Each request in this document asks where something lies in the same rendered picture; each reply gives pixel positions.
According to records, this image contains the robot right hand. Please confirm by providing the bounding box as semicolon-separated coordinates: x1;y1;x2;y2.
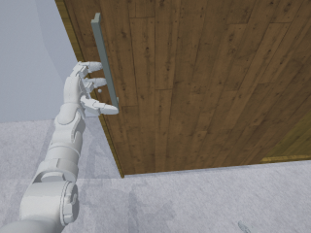
237;220;259;233

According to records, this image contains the handle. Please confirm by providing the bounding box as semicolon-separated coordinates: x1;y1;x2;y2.
90;13;120;112

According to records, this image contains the left robot upper arm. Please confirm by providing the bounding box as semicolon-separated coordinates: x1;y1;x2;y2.
0;181;80;233

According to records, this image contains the left robot forearm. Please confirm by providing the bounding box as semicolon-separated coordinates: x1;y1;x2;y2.
18;103;86;220

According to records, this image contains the wardrobe door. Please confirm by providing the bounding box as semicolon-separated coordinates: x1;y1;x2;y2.
264;110;311;158
65;0;311;176

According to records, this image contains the robot left hand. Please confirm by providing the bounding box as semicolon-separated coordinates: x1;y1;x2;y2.
63;61;119;116

